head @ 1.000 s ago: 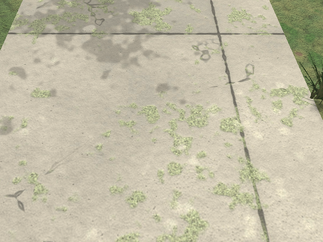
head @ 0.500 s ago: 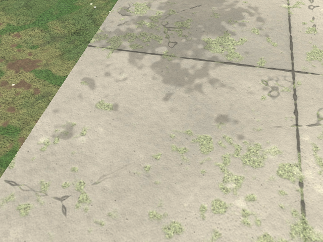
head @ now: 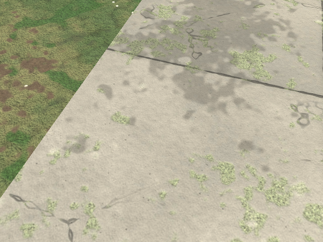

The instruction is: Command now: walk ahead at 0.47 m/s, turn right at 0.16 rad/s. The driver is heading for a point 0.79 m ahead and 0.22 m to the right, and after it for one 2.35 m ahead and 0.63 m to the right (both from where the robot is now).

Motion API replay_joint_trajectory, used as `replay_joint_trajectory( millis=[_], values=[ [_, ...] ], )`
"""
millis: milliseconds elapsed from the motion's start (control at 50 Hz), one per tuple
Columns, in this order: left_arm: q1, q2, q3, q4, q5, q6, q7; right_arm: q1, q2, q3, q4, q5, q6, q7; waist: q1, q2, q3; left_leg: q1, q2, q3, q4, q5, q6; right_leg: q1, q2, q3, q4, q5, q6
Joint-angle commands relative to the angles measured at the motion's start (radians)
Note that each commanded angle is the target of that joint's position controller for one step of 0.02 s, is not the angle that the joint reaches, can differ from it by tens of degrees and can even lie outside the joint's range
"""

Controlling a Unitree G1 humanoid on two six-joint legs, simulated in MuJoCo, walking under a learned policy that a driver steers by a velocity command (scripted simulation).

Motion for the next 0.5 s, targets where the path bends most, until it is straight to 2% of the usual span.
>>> replay_joint_trajectory(
  millis=[20,60,120,160,200,240,280,320,360,380,400,420,440,460,480,500],
  values=[
    [-0.113,0.115,0.031,-0.109,0.003,-0.029,-0.003,0.148,-0.110,-0.036,0.007,-0.009,-0.009,-0.002,-0.106,0.130,-0.005,0.364,0.288,-0.347,-0.304,-0.050,0.167,-0.465,-0.080,0.041,0.141,0.134,-0.011],
    [-0.089,0.073,0.026,-0.098,0.003,-0.009,-0.009,0.109,-0.093,-0.035,0.019,-0.018,-0.023,-0.003,-0.066,0.145,0.017,0.269,0.253,-0.227,-0.348,0.099,0.153,-0.395,-0.092,0.043,0.119,0.206,0.002],
    [-0.118,0.045,0.023,-0.117,0.007,0.011,-0.006,0.112,-0.106,-0.043,0.048,-0.021,-0.041,-0.007,-0.051,0.099,0.042,0.235,0.254,-0.110,-0.373,0.277,0.159,-0.431,-0.077,0.065,0.051,0.292,0.029],
    [-0.169,0.037,0.018,-0.141,0.012,0.008,-0.012,0.107,-0.118,-0.045,0.064,-0.021,-0.043,-0.012,-0.056,0.086,0.059,0.223,0.238,-0.036,-0.386,0.311,0.148,-0.422,-0.067,0.055,-0.088,0.401,0.032],
    [-0.242,0.026,0.009,-0.167,0.015,0.003,-0.025,0.109,-0.133,-0.047,0.074,-0.016,-0.042,-0.018,-0.079,0.079,0.077,0.205,0.221,0.033,-0.403,0.319,0.130,-0.370,-0.054,0.001,-0.233,0.510,0.023],
    [-0.320,0.010,0.000,-0.201,0.017,0.001,-0.039,0.150,-0.154,-0.052,0.098,-0.009,-0.038,-0.026,-0.110,0.058,0.099,0.235,0.241,0.064,-0.409,0.329,0.123,-0.354,-0.046,-0.036,-0.324,0.551,0.006],
    [-0.370,0.014,-0.001,-0.235,0.014,0.001,-0.052,0.183,-0.168,-0.057,0.120,0.001,-0.025,-0.029,-0.121,0.051,0.108,0.323,0.266,0.085,-0.380,0.377,0.113,-0.378,-0.039,-0.049,-0.384,0.527,-0.019],
    [-0.389,0.032,0.006,-0.265,0.013,0.001,-0.065,0.190,-0.185,-0.062,0.131,0.006,-0.006,-0.034,-0.109,0.061,0.092,0.409,0.285,0.111,-0.307,0.552,0.095,-0.372,-0.013,-0.083,-0.415,0.447,-0.049],
    [-0.344,0.069,0.024,-0.277,0.013,0.009,-0.070,0.186,-0.218,-0.070,0.127,0.006,0.015,-0.045,-0.068,0.105,0.020,0.464,0.286,0.137,-0.156,0.901,0.072,-0.266,0.053,-0.146,-0.404,0.334,-0.088],
    [-0.252,0.102,0.043,-0.263,0.012,0.014,-0.068,0.182,-0.229,-0.072,0.123,0.004,0.026,-0.050,-0.016,0.120,-0.041,0.459,0.277,0.147,-0.012,1.020,0.060,-0.146,0.093,-0.167,-0.400,0.288,-0.112],
    [-0.099,0.152,0.072,-0.230,0.009,0.017,-0.057,0.167,-0.229,-0.068,0.117,0.007,0.032,-0.055,0.071,0.104,-0.120,0.359,0.245,0.167,0.202,0.991,0.032,0.090,0.126,-0.158,-0.456,0.326,-0.150],
    [0.041,0.235,0.101,-0.206,0.008,0.032,-0.034,0.196,-0.188,-0.049,0.097,-0.012,0.023,-0.059,0.116,-0.019,-0.222,0.111,0.193,0.166,0.517,0.625,-0.006,0.402,-0.010,0.073,-0.473,0.325,-0.209],
    [-0.003,0.305,0.104,-0.222,0.005,0.023,-0.032,0.304,-0.045,-0.004,0.053,-0.033,-0.007,-0.034,-0.021,-0.233,-0.323,-0.317,-0.033,0.030,0.856,-0.354,-0.063,0.700,-0.255,0.666,-0.585,0.119,-0.404],
    [0.029,0.217,0.083,-0.240,0.010,0.014,-0.032,0.185,-0.144,-0.019,0.045,0.002,-0.045,-0.017,0.068,-0.109,-0.389,-0.412,-0.013,-0.161,0.929,-0.359,-0.042,0.725,-0.275,0.777,-0.701,0.041,-0.395],
    [-0.011,0.180,0.071,-0.233,0.018,0.005,-0.032,0.094,-0.175,-0.027,0.009,0.034,-0.063,-0.009,0.066,-0.064,-0.233,-0.471,0.032,-0.155,0.890,-0.261,-0.022,0.611,-0.246,0.626,-0.726,0.107,-0.342],
    [-0.075,0.164,0.066,-0.241,0.015,0.000,-0.031,0.070,-0.160,-0.021,0.005,0.021,-0.073,-0.015,0.018,0.033,-0.136,-0.442,0.077,-0.145,0.796,-0.179,-0.015,0.452,-0.201,0.509,-0.731,0.219,-0.310]
  ],
)
Velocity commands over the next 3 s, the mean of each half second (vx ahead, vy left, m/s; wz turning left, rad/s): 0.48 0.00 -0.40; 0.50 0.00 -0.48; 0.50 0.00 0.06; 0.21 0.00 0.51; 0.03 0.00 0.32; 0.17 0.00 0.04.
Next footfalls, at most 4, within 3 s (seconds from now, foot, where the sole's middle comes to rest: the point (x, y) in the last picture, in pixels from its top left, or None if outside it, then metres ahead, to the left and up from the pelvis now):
0.40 right None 0.38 -0.15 -0.77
0.90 left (186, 191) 0.71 -0.05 -0.77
1.38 right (262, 173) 0.82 -0.41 -0.77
1.84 left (225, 125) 1.10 -0.26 -0.77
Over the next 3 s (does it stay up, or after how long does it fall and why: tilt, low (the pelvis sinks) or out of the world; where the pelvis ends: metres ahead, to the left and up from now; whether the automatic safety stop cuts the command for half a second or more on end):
stays up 1.04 -0.36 0.00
